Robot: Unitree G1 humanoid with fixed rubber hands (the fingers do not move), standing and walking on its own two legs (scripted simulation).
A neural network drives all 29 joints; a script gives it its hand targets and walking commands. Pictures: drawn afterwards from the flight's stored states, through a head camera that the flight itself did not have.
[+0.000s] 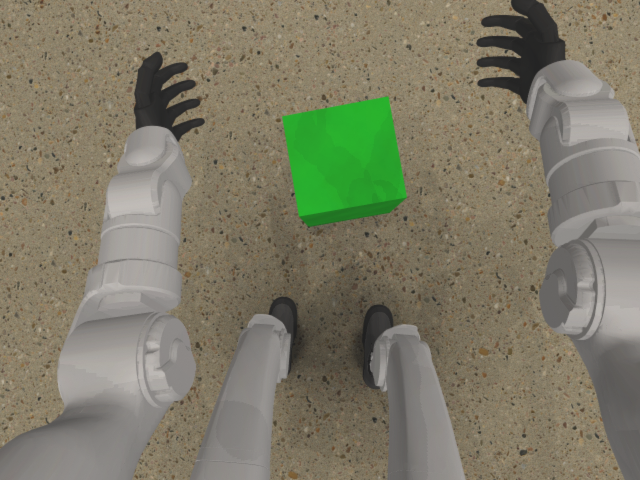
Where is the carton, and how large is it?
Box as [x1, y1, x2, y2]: [282, 96, 406, 226]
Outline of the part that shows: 388,96 282,116 299,216 308,226 389,212 406,197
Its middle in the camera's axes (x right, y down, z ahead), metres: +0.05 -0.16 +0.87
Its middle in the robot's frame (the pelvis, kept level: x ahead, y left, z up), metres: +0.55 +0.02 -0.54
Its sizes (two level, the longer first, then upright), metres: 0.210 0.200 0.250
